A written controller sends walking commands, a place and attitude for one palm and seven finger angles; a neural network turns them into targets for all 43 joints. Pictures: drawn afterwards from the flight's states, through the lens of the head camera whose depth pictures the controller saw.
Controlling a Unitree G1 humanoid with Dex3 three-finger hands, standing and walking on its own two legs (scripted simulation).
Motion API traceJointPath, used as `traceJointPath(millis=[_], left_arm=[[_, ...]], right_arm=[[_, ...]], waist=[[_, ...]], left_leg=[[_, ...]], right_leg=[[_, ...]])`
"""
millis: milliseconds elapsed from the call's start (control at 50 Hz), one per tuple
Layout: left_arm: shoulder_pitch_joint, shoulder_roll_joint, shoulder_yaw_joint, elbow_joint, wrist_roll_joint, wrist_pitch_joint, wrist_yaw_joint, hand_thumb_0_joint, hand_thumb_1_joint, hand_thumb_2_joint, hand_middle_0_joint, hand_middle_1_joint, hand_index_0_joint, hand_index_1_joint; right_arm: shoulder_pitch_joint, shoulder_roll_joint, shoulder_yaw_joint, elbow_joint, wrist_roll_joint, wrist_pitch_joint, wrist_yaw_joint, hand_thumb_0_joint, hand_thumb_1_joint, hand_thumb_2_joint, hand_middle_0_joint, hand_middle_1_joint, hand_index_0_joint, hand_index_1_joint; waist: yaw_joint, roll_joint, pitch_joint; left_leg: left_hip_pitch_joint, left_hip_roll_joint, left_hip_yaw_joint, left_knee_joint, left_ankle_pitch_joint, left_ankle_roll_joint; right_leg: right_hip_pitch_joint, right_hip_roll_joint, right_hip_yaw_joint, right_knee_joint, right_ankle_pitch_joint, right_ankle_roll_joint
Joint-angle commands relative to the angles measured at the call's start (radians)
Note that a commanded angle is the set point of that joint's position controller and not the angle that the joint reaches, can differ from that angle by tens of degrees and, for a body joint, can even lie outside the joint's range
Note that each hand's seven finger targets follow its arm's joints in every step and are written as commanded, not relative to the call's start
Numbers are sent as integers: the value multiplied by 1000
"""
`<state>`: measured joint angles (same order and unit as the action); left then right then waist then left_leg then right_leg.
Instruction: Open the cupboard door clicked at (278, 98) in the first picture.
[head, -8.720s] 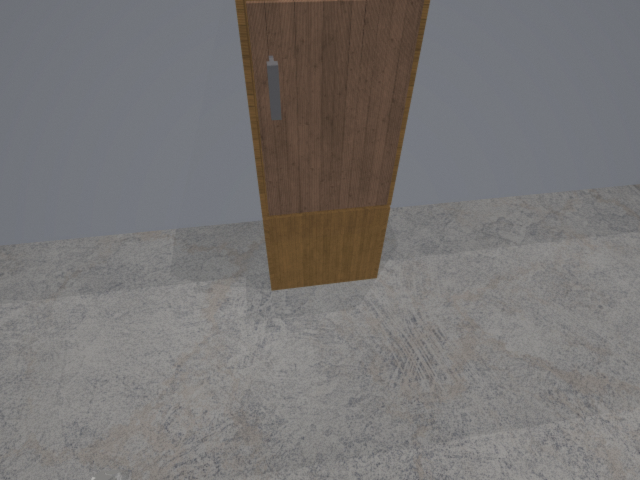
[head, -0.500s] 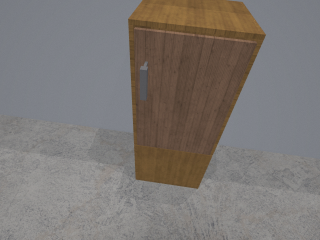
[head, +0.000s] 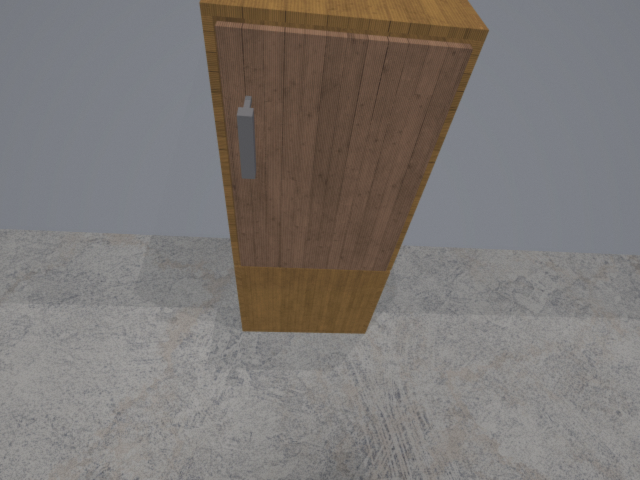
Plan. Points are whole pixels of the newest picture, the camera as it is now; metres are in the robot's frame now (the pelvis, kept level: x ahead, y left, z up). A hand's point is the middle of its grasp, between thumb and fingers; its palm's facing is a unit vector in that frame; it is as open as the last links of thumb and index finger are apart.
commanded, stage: look again from close up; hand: left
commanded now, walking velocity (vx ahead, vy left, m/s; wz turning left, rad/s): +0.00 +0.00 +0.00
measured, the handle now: (248, 137) +0.64 +0.12 +0.06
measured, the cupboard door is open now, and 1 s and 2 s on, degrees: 0 0 0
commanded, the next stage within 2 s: shuffle to correct the standing spot in 0.52 s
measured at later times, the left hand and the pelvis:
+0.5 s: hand out of the picture +0.02 +0.09 -0.19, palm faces +0.03 -0.98 -0.19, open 7.2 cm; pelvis +0.03 -0.07 -0.01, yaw +0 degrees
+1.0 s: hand out of the picture -0.01 +0.09 -0.20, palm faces +0.11 -0.98 -0.14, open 7.4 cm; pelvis +0.08 -0.06 -0.02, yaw +1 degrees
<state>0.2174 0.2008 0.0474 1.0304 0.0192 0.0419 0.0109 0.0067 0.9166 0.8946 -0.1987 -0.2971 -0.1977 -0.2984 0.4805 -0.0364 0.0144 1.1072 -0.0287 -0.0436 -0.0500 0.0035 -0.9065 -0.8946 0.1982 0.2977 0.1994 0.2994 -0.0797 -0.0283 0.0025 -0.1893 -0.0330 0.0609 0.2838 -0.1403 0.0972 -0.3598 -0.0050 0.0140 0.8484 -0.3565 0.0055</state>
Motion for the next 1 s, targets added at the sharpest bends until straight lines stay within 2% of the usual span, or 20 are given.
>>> traceJointPath(millis=[0,60,120,160,200,220,260,300,360,480,620,660,700,740,780,820,880,920,960,980], left_arm=[[-12,-9,-19,-45,-5,-20,-2,0,900,900,-200,-300,-200,-300],[-22,-11,-22,-33,-6,-22,2,0,900,900,-200,-300,-200,-300],[40,-22,-20,-1,-10,-31,10,0,900,900,-200,-300,-200,-300],[81,5,-21,23,-11,-43,23,0,900,900,-200,-300,-200,-300],[104,30,-30,35,-10,-56,28,0,900,900,-200,-300,-200,-300],[97,39,-33,32,-9,-57,27,0,900,900,-200,-300,-200,-300],[90,24,-37,34,-8,-67,26,0,900,900,-200,-300,-200,-300],[90,11,-43,29,-11,-70,27,0,900,900,-200,-300,-200,-300],[125,16,-46,33,-11,-75,30,0,900,900,-200,-300,-200,-300],[163,32,-47,46,-10,-81,34,0,900,900,-200,-300,-200,-300],[203,35,-43,63,-9,-81,34,0,900,900,-200,-300,-200,-300],[223,46,-32,66,-4,-77,30,0,900,900,-200,-300,-200,-300],[251,57,-22,71,-3,-72,24,0,900,900,-200,-300,-200,-300],[293,58,-12,75,2,-75,21,0,900,900,-200,-300,-200,-300],[338,60,-1,76,10,-80,23,0,900,900,-200,-300,-200,-300],[335,66,9,71,12,-90,23,0,900,900,-200,-300,-200,-300],[308,75,14,61,15,-98,23,0,900,900,-200,-300,-200,-300],[262,63,9,53,13,-93,23,0,900,900,-200,-300,-200,-300],[207,36,-2,50,7,-81,26,0,900,900,-200,-300,-200,-300],[238,11,-10,52,-4,-78,28,0,900,900,-200,-300,-200,-300]], right_arm=[[100,-179,-33,17,0,6,-10,0,-900,-900,200,300,200,300],[68,-182,-41,24,-1,15,-3,0,-900,-900,200,300,200,300],[26,-176,-43,25,3,20,2,0,-900,-900,200,300,200,300],[3,-137,-33,20,13,16,8,0,-900,-900,200,300,200,300],[-32,-112,-22,6,18,12,13,0,-900,-900,200,300,200,300],[-28,-110,-20,5,16,12,17,0,-900,-900,200,300,200,300],[-38,-125,-24,12,11,24,19,0,-900,-900,200,300,200,300],[-49,-137,-22,17,11,23,18,0,-900,-900,200,300,200,300],[-84,-154,-21,14,16,19,16,0,-900,-900,200,300,200,300],[-139,-176,-18,3,20,23,9,0,-900,-900,200,300,200,300],[-175,-189,-16,1,21,26,4,0,-900,-900,200,300,200,300],[-182,-190,-19,-2,18,29,9,0,-900,-900,200,300,200,300],[-215,-180,-20,-18,13,30,14,0,-900,-900,200,300,200,300],[-258,-179,-24,-42,10,27,19,0,-900,-900,200,300,200,300],[-295,-186,-33,-74,9,24,27,0,-900,-900,200,300,200,300],[-316,-187,-39,-97,12,17,36,0,-900,-900,200,300,200,300],[-326,-167,-42,-120,18,12,49,0,-900,-900,200,300,200,300],[-286,-148,-36,-113,19,12,46,0,-900,-900,200,300,200,300],[-105,-139,-31,-41,17,3,33,0,-900,-900,200,300,200,300],[-30,-201,-38,-24,9,-4,20,0,-900,-900,200,300,200,300]], waist=[[25,179,-16],[28,198,15],[62,170,12],[80,70,17],[81,-18,56],[70,-2,67],[60,-118,79],[59,-72,106],[69,5,85],[65,-25,44],[75,4,16],[87,-39,40],[108,-69,116],[133,-91,159],[152,-69,183],[146,-42,162],[133,-50,142],[94,-49,132],[19,-35,68],[11,94,-9]], left_leg=[[162,263,-246,-51,244,26],[99,246,-252,-57,100,39],[26,220,-239,-29,-10,12],[-116,174,-189,26,-57,-36],[-156,96,-98,82,-130,-72],[-116,78,-88,82,-118,-73],[-68,80,-69,121,-78,-76],[-32,98,-77,98,-4,-74],[-1,117,-80,114,88,-69],[43,122,-58,130,112,-80],[64,120,-40,143,82,-86],[0,97,-16,184,-71,-86],[-120,63,11,255,-193,-93],[-244,67,9,372,-288,-92],[-364,82,-10,513,-347,-84],[-412,96,-28,554,-335,-82],[-378,98,-28,514,-304,-78],[-224,83,-10,377,-215,-80],[57,44,8,175,46,-81],[190,146,-98,159,290,-48]], right_leg=[[-46,-5,-29,-119,-70,-7],[9,-12,-45,-237,-79,-15],[138,-15,-58,-432,49,-23],[305,-76,16,-511,174,-40],[277,-181,115,-534,171,-85],[217,-186,108,-521,158,-94],[170,-141,101,-529,182,-87],[138,-123,78,-510,244,-75],[163,-108,71,-487,365,-62],[210,-119,80,-482,575,-50],[253,-119,79,-492,583,-38],[272,-129,111,-519,400,-51],[280,-176,198,-583,228,-94],[317,-235,275,-615,238,-161],[357,-302,330,-633,260,-239],[404,-318,308,-618,373,-273],[390,-302,224,-593,465,-253],[286,-247,128,-539,538,-200],[184,-133,16,-342,549,-115],[119,-66,-16,-199,372,-66]])
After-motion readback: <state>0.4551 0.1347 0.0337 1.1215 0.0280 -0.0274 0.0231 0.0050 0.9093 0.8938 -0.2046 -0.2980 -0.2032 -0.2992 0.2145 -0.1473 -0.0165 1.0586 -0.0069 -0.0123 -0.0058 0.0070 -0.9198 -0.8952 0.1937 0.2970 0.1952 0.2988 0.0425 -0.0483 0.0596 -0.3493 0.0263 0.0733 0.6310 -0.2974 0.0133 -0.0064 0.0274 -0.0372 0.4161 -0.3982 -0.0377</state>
